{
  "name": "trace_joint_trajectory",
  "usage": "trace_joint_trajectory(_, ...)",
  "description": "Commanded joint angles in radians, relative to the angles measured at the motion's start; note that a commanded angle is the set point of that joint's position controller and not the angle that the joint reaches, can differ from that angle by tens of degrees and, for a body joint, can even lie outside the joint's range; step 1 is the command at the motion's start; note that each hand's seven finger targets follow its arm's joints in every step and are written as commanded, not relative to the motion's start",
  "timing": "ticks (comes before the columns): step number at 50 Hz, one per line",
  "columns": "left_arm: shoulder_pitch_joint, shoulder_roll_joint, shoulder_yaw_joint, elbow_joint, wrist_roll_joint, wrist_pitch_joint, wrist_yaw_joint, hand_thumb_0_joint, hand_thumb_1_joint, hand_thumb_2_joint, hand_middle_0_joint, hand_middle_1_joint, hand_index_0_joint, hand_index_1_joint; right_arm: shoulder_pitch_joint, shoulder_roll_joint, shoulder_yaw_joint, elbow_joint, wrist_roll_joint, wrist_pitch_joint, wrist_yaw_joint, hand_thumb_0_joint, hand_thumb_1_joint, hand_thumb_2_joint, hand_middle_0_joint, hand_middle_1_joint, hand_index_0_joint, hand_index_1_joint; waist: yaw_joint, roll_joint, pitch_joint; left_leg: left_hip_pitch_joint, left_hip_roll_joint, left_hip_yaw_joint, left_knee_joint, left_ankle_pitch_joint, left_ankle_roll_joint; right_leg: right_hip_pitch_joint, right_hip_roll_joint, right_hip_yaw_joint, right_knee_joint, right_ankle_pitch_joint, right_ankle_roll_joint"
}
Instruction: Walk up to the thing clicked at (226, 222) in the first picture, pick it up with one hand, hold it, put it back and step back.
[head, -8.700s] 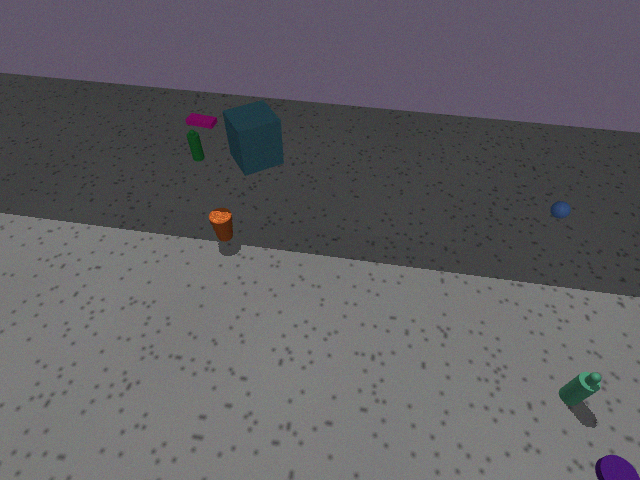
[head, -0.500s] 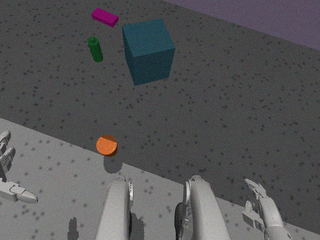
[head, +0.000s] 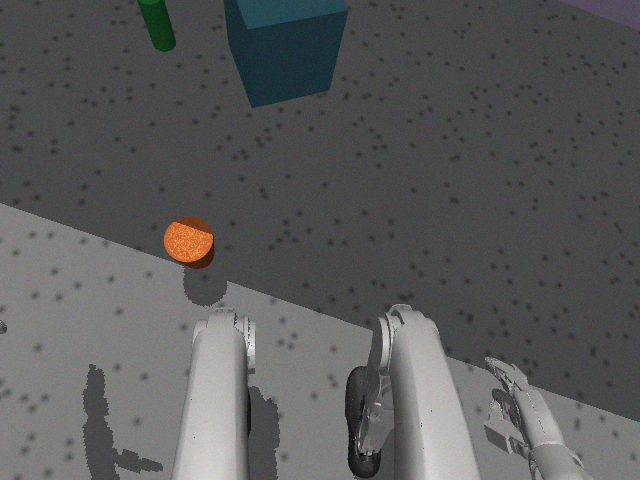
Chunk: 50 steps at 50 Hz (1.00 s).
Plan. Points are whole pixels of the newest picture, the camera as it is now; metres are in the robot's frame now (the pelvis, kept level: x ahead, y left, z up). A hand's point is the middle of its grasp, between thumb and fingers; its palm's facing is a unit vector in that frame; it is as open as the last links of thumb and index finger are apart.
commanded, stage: go down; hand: left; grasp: from the side
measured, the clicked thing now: (194, 247) +0.46 +0.23 -0.40
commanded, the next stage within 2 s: approach in 1.12 s
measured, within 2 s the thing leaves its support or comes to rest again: neither
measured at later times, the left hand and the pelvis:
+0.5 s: hand out of the picture +0.35 +0.41 -0.07, palm faces +0.21 -0.97 -0.13, open 17.3 cm; pelvis -0.01 +0.00 -0.06, yaw -1 degrees
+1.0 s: hand out of the picture +0.36 +0.42 -0.08, palm faces +0.22 -0.97 -0.11, open 17.3 cm; pelvis -0.02 +0.00 -0.08, yaw -1 degrees
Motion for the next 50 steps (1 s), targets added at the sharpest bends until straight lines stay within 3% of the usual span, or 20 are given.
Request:
trace_joint_trajectory(1, -0.127, 0.400, 0.103, -0.136, -0.037, -0.061, -0.014, 0.000, -0.504, 0.081, -0.051, -0.105, -0.051, -0.101, 0.100, -0.223, -0.074, -0.067, 0.004, -0.035, -0.018, 0.000, -0.912, -0.904, 0.199, 0.299, 0.200, 0.299, 0.047, 0.177, -0.535, 0.322, -0.014, 0.036, -0.281, 0.140, 0.038, 0.301, 0.041, -0.002, -0.169, 0.087, -0.047)
trace_joint_trajectory(7, -0.181, 0.444, 0.122, -0.135, -0.043, -0.068, -0.043, 0.000, -0.503, 0.077, -0.046, -0.091, -0.045, -0.089, 0.112, -0.233, -0.066, -0.056, -0.003, -0.038, -0.016, 0.000, -0.918, -0.906, 0.199, 0.299, 0.200, 0.299, 0.039, 0.214, -0.582, 0.316, -0.014, 0.040, -0.224, 0.187, 0.035, 0.275, 0.040, -0.007, -0.111, 0.123, -0.049)
trace_joint_trajectory(9, -0.210, 0.450, 0.117, -0.134, -0.044, -0.067, -0.052, 0.000, -0.495, 0.083, -0.045, -0.096, -0.043, -0.094, 0.113, -0.242, -0.067, -0.054, -0.003, -0.040, -0.016, 0.000, -0.919, -0.907, 0.199, 0.299, 0.200, 0.299, 0.030, 0.208, -0.571, 0.310, -0.012, 0.029, -0.217, 0.169, 0.036, 0.241, 0.040, -0.014, -0.098, 0.112, -0.049)
trace_joint_trajectory(12, -0.216, 0.477, 0.139, -0.133, -0.042, -0.068, -0.057, 0.000, -0.502, 0.080, -0.044, -0.088, -0.041, -0.087, 0.116, -0.247, -0.060, -0.049, -0.005, -0.040, -0.013, 0.000, -0.919, -0.907, 0.199, 0.299, 0.200, 0.299, 0.047, 0.252, -0.574, 0.326, -0.010, 0.017, -0.217, 0.176, 0.029, 0.207, 0.038, -0.022, -0.057, 0.121, -0.052)
trace_joint_trajectory(15, -0.240, 0.475, 0.127, -0.125, -0.046, -0.066, -0.068, 0.000, -0.496, 0.081, -0.043, -0.087, -0.041, -0.086, 0.117, -0.253, -0.059, -0.050, -0.002, -0.038, -0.013, 0.000, -0.919, -0.907, 0.199, 0.299, 0.200, 0.299, 0.030, 0.245, -0.551, 0.300, -0.009, 0.013, -0.208, 0.135, 0.032, 0.179, 0.038, -0.027, -0.050, 0.091, -0.050)
trace_joint_trajectory(18, -0.261, 0.514, 0.152, -0.140, -0.051, -0.067, -0.071, 0.000, -0.514, 0.078, -0.045, -0.089, -0.041, -0.089, 0.121, -0.254, -0.055, -0.047, -0.004, -0.038, -0.010, 0.000, -0.922, -0.908, 0.199, 0.299, 0.199, 0.299, 0.038, 0.246, -0.571, 0.280, -0.013, 0.021, -0.184, 0.133, 0.034, 0.180, 0.038, -0.026, -0.042, 0.088, -0.048)
trace_joint_trajectory(29, -0.288, 0.513, 0.151, -0.100, -0.053, -0.060, -0.094, 0.000, -0.517, 0.076, -0.046, -0.087, -0.041, -0.088, 0.128, -0.264, -0.046, -0.041, -0.007, -0.035, -0.003, 0.000, -0.925, -0.909, 0.199, 0.300, 0.199, 0.300, 0.021, 0.246, -0.551, 0.263, -0.015, 0.014, -0.138, 0.155, 0.033, 0.115, 0.035, -0.034, 0.009, 0.103, -0.049)
trace_joint_trajectory(31, -0.304, 0.534, 0.157, -0.100, -0.049, -0.064, -0.095, 0.000, -0.508, 0.086, -0.042, -0.090, -0.039, -0.090, 0.116, -0.271, -0.045, -0.044, -0.005, -0.034, -0.003, 0.000, -0.919, -0.908, 0.199, 0.300, 0.199, 0.300, 0.026, 0.277, -0.517, 0.257, -0.013, -0.001, -0.157, 0.098, 0.032, 0.076, 0.033, -0.039, 0.025, 0.067, -0.050)
trace_joint_trajectory(41, -0.319, 0.580, 0.189, -0.066, -0.059, -0.071, -0.116, 0.000, -0.532, 0.095, -0.042, -0.094, -0.036, -0.098, 0.130, -0.279, -0.037, -0.041, -0.010, -0.030, 0.003, 0.000, -0.924, -0.910, 0.199, 0.300, 0.199, 0.300, 0.012, 0.240, -0.544, 0.203, -0.024, 0.029, -0.089, 0.131, 0.040, 0.113, 0.034, -0.036, 0.035, 0.079, -0.045)
trace_joint_trajectory(42, -0.314, 0.588, 0.191, -0.062, -0.063, -0.070, -0.118, 0.000, -0.523, 0.093, -0.043, -0.092, -0.036, -0.097, 0.118, -0.275, -0.029, -0.048, -0.011, -0.032, 0.004, 0.000, -0.923, -0.910, 0.199, 0.300, 0.199, 0.300, 0.027, 0.220, -0.547, 0.182, -0.025, 0.036, -0.081, 0.127, 0.042, 0.123, 0.036, -0.030, 0.034, 0.074, -0.045)
trace_joint_trajectory(44, -0.325, 0.594, 0.195, -0.073, -0.063, -0.074, -0.125, 0.000, -0.540, 0.092, -0.046, -0.093, -0.038, -0.099, 0.130, -0.277, -0.029, -0.039, -0.014, -0.030, 0.004, 0.000, -0.928, -0.911, 0.199, 0.300, 0.199, 0.300, 0.017, 0.244, -0.566, 0.196, -0.027, 0.042, -0.067, 0.174, 0.039, 0.131, 0.034, -0.029, 0.043, 0.110, -0.047)
trace_joint_trajectory(45, -0.321, 0.601, 0.201, -0.072, -0.065, -0.072, -0.127, 0.000, -0.526, 0.095, -0.043, -0.091, -0.035, -0.096, 0.123, -0.278, -0.029, -0.042, -0.014, -0.030, 0.004, 0.000, -0.923, -0.910, 0.199, 0.300, 0.199, 0.300, 0.027, 0.242, -0.562, 0.197, -0.025, 0.039, -0.071, 0.167, 0.039, 0.119, 0.035, -0.030, 0.049, 0.101, -0.047)
trace_joint_trajectory(49, -0.336, 0.594, 0.194, -0.061, -0.066, -0.076, -0.137, 0.000, -0.527, 0.095, -0.042, -0.090, -0.035, -0.095, 0.122, -0.288, -0.029, -0.035, -0.015, -0.028, 0.005, 0.000, -0.922, -0.910, 0.199, 0.300, 0.199, 0.300, 0.010, 0.258, -0.531, 0.195, -0.022, 0.028, -0.066, 0.147, 0.038, 0.083, 0.036, -0.038, 0.062, 0.091, -0.049)
trace_joint_trajectory(50, -0.328, 0.604, 0.205, -0.055, -0.067, -0.074, -0.136, 0.000, -0.526, 0.095, -0.043, -0.093, -0.036, -0.099, 0.125, -0.285, -0.026, -0.034, -0.017, -0.028, 0.005, 0.000, -0.923, -0.910, 0.199, 0.300, 0.199, 0.300, 0.019, 0.249, -0.544, 0.196, -0.023, 0.032, -0.058, 0.159, 0.038, 0.102, 0.036, -0.036, 0.059, 0.100, -0.047)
